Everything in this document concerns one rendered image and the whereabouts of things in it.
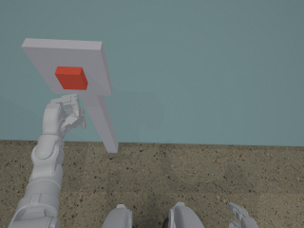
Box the robot left shin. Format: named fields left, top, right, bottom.
left=116, top=204, right=126, bottom=208

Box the left robot upper arm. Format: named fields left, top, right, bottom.
left=9, top=216, right=60, bottom=228

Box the panel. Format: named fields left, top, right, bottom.
left=21, top=38, right=119, bottom=153

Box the left robot forearm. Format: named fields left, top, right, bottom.
left=8, top=134, right=65, bottom=228

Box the right robot hand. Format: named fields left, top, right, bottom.
left=228, top=202, right=259, bottom=228

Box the right robot thigh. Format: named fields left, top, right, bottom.
left=168, top=205, right=204, bottom=228

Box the left robot hand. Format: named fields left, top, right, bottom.
left=42, top=93, right=86, bottom=139

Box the button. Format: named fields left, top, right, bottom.
left=55, top=66, right=88, bottom=90

